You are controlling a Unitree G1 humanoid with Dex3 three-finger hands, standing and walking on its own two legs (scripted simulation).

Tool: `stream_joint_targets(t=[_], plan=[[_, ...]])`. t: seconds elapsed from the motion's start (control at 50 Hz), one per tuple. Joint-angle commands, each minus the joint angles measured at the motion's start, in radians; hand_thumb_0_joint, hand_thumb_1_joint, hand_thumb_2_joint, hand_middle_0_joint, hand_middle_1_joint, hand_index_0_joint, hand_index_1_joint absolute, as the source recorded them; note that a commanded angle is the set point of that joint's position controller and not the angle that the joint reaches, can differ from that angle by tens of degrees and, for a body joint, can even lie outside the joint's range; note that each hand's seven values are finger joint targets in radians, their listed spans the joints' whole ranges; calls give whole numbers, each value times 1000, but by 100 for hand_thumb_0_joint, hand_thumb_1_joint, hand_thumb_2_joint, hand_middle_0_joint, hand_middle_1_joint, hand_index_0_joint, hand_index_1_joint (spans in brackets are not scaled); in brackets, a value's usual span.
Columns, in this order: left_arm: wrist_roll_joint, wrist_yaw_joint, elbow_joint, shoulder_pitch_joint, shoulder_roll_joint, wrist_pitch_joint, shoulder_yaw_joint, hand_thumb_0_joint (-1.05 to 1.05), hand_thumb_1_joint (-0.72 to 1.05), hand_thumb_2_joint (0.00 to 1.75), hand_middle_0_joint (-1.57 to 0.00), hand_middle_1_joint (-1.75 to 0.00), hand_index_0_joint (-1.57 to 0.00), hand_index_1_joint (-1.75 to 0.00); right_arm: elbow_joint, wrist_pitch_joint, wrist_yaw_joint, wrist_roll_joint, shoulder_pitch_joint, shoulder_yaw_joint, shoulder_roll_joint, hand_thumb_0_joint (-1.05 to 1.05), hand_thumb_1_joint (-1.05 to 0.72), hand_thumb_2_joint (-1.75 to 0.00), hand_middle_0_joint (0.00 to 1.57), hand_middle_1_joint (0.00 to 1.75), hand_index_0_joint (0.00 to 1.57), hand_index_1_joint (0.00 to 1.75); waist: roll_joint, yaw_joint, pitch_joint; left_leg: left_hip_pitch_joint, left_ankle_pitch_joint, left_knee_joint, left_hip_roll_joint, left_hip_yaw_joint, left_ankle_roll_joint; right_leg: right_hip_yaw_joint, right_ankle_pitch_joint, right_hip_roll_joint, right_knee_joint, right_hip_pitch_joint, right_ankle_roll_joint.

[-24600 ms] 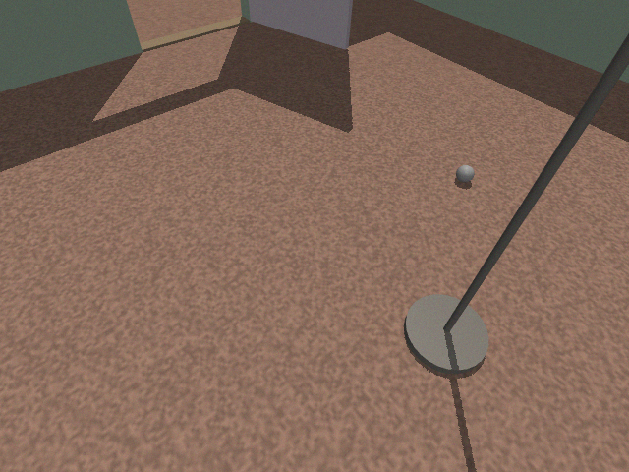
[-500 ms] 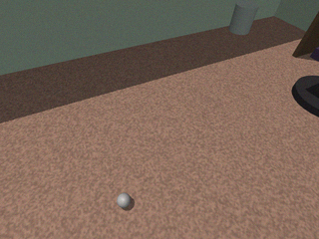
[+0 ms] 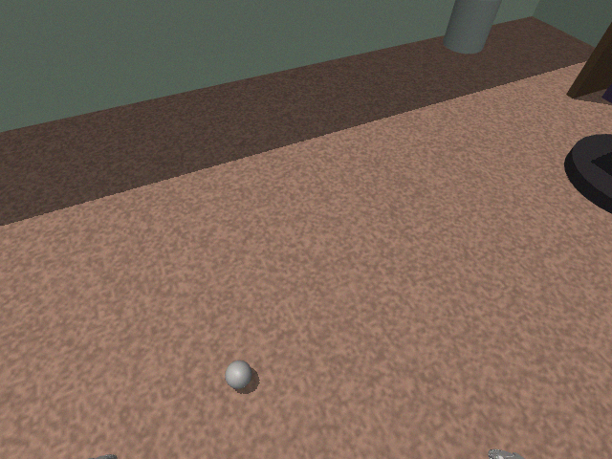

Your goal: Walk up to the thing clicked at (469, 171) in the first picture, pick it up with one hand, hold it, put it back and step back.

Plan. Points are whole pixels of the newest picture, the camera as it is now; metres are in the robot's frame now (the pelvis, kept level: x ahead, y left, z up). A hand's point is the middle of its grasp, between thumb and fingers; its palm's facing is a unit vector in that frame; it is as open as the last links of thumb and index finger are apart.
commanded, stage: rise first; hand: left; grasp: from above
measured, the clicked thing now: (238, 374) +0.45 +0.19 -0.74
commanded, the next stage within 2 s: none
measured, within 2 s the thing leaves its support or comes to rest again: neither
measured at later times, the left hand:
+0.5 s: hand out of the picture +0.13 +0.25 -0.21, palm faces -0.10 -0.91 -0.41, open 13.7 cm
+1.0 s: hand out of the picture +0.14 +0.27 -0.29, palm faces -0.31 -0.77 -0.56, open 14.1 cm
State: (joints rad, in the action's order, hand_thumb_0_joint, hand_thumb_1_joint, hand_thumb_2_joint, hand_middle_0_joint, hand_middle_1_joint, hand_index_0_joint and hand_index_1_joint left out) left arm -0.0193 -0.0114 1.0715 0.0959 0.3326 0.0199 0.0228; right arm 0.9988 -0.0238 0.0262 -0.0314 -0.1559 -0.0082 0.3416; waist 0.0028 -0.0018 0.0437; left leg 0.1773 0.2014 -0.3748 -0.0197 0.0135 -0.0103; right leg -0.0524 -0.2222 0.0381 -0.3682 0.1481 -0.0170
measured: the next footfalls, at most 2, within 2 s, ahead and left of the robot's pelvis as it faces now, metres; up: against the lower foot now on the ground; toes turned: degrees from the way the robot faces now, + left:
none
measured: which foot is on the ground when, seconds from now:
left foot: down 0.00-1.00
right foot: down 0.00-1.00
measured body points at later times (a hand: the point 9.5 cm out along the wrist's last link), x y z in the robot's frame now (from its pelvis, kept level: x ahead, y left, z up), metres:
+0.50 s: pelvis -0.02 +0.01 -0.07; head +0.07 +0.02 +0.38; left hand +0.14 +0.30 -0.19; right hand +0.12 -0.25 -0.17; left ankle +0.00 +0.13 -0.75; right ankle -0.02 -0.13 -0.75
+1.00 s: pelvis -0.03 +0.01 -0.15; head +0.10 +0.02 +0.28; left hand +0.16 +0.31 -0.26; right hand +0.16 -0.25 -0.24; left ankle +0.00 +0.13 -0.75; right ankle -0.02 -0.13 -0.75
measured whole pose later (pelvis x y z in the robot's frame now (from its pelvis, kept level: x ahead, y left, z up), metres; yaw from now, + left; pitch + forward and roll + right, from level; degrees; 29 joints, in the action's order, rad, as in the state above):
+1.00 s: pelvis -0.03 +0.01 -0.15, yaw -1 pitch +25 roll -2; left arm 0.38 -0.04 0.53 0.14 0.36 -0.13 0.10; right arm 0.55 -0.20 0.03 0.01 -0.15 0.03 0.25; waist 0.00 0.03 -0.16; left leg 1.23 0.60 -1.40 -0.04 -0.02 -0.01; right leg -0.04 -0.61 0.04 -1.37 1.18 -0.02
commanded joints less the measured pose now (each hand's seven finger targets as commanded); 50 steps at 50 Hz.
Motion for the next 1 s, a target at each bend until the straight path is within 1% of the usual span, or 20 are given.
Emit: stream_joint_targets(t=[0.0, 0.02, 0.06, 0.08, 0.12, 0.14, 0.16, 0.22, 0.28, 0.34, 0.36, 0.42, 0.46, 0.48, 0.52, 0.64, 0.76, 0.84, 0.92, 0.98], plan=[[31, -2, -84, -294, 245, 26, 126, 0, 43, 95, -13, -75, -13, -78, -188, -25, 23, -17, -40, 49, 120, 0, -89, -90, 20, 30, 20, 30, -65, 40, -86, 98, -53, -72, 25, 29, 26, 6, 84, -35, -45, 149, 28], [47, 6, -89, -303, 270, 29, 146, 0, 35, 94, -11, -83, -12, -85, -198, -29, 29, -13, -66, 62, 115, 0, -91, -90, 20, 30, 20, 30, -47, 36, -164, 95, -90, -103, 27, 27, 27, 15, 134, -28, -82, 132, 26], [106, 35, -11, -151, 242, 5, 166, 0, 19, 94, -7, -99, -10, -96, -230, -32, 18, 8, -106, 86, 109, 0, -90, -90, 20, 30, 20, 30, -32, 22, -234, 143, -155, -181, 33, 17, 22, 16, 194, -29, -167, 154, 30], [130, 42, -33, -85, 250, -5, 193, 0, 11, 95, -6, -103, -10, -99, -258, -32, 11, 12, -112, 97, 107, 0, -90, -90, 20, 30, 20, 30, 20, -20, -304, 146, -187, -208, 42, 21, 14, 18, 208, -27, -195, 132, 36], [147, 35, -122, -20, 243, -37, 207, 0, -5, 98, -4, -107, -7, -104, -316, -31, 8, 7, -108, 103, 95, 0, -89, -90, 20, 30, 20, 30, 64, -44, -357, 131, -219, -205, 45, 19, 5, 17, 215, -32, -204, 112, 40], [147, 33, -136, -21, 190, -63, 167, 0, -13, 99, -4, -108, -7, -105, -340, -30, 6, 3, -91, 96, 85, 0, -90, -90, 20, 30, 20, 30, 76, -28, -313, 154, -190, -203, 46, 21, 2, 16, 181, -33, -198, 147, 39], [159, 26, -175, -68, 185, -86, 157, 0, -19, 100, -3, -107, -5, -105, -359, -30, 5, 0, -73, 93, 82, 0, -89, -90, 20, 30, 20, 30, 68, -22, -277, 181, -165, -204, 39, 14, 0, 9, 152, -37, -198, 177, 40], [172, 6, -218, -74, 169, -151, 143, 0, -43, 99, -6, -107, -6, -107, -425, -36, -2, -6, -33, 91, 75, 0, -89, -90, 20, 30, 20, 30, 23, -5, -214, 269, -43, -236, 27, 4, 3, -2, 23, -46, -222, 268, 40], [172, -7, -309, -67, 151, -172, 144, 0, -54, 99, -7, -107, -6, -108, -449, -57, -6, -3, -49, 94, 67, 0, -88, -90, 20, 30, 20, 30, 11, 5, -232, 321, 20, -291, 17, -1, 5, -8, -40, -52, -281, 346, 39], [193, -14, -389, -97, 154, -154, 151, 0, -56, 99, -7, -108, -7, -108, -464, -85, -8, 7, -76, 101, 61, 0, -89, -90, 20, 30, 20, 30, 2, 26, -285, 378, 13, -397, 15, -4, 12, -1, -29, -48, -384, 419, 33], [200, -19, -431, -93, 175, -142, 175, 0, -56, 99, -7, -108, -7, -108, -469, -95, -6, 10, -76, 104, 57, 0, -88, -90, 20, 30, 20, 30, 29, 16, -319, 390, 3, -430, 14, -6, 10, 2, -23, -46, -422, 441, 34], [216, -23, -515, -18, 143, -130, 158, 0, -56, 100, -7, -108, -6, -109, -496, -117, 1, 15, -81, 105, 50, 0, -87, -90, 20, 30, 20, 30, 53, 26, -361, 417, -5, -489, 6, -13, 7, 6, -20, -47, -500, 514, 35], [237, -29, -599, 34, 188, -139, 192, 0, -56, 100, -7, -109, -6, -109, -507, -124, 9, 17, -77, 108, 50, 0, -87, -89, 20, 30, 20, 30, 101, 8, -403, 404, -20, -502, 3, -14, 2, 9, -15, -45, -521, 525, 38], [241, -27, -588, 86, 143, -152, 161, 0, -56, 101, -7, -108, -6, -109, -510, -126, 9, 18, -81, 108, 50, 0, -86, -89, 20, 30, 20, 30, 78, 21, -394, 409, -34, -502, -3, -25, 1, 5, -16, -48, -529, 538, 37], [246, -27, -655, 90, 160, -174, 167, 0, -56, 102, -7, -107, -5, -109, -520, -130, 13, 18, -71, 110, 52, 0, -86, -89, 20, 30, 20, 30, 82, 24, -401, 427, -35, -519, -6, -35, 1, 6, -17, -47, -542, 548, 35], [265, -26, -712, 151, 134, -235, 148, 0, -56, 99, -7, -107, -7, -107, -549, -150, 23, 22, -51, 99, 40, 0, -88, -90, 20, 30, 20, 30, 59, 40, -371, 512, 38, -578, -5, -37, 10, 5, -61, -48, -575, 613, 31], [291, -36, -758, 150, 143, -232, 151, 0, -55, 98, -7, -109, -8, -109, -570, -178, 28, 28, -41, 91, 29, 0, -88, -90, 20, 30, 20, 30, 63, 37, -394, 596, 39, -663, 0, -31, 14, 7, -64, -48, -654, 684, 36], [334, -39, -723, 91, 165, -189, 148, 0, -58, 99, -8, -109, -8, -110, -564, -197, 26, 29, -31, 92, 34, 0, -89, -90, 20, 30, 20, 30, 63, 53, -418, 678, 35, -761, -1, -34, 17, 11, -67, -46, -750, 789, 37], [418, -47, -642, -13, 188, -110, 144, 0, -57, 100, -8, -109, -7, -110, -544, -217, 9, 35, -9, 102, 52, 0, -88, -90, 20, 30, 20, 30, 85, 46, -446, 817, 114, -875, 2, -48, 12, 15, -140, -42, -899, 967, 40], [484, -62, -658, -64, 199, -56, 127, 0, -55, 100, -7, -110, -7, -110, -532, -225, -1, 31, -11, 113, 66, 0, -86, -89, 20, 30, 20, 30, 92, 43, -558, 859, 113, -957, 9, -47, 13, 21, -128, -40, -982, 1024, 42]])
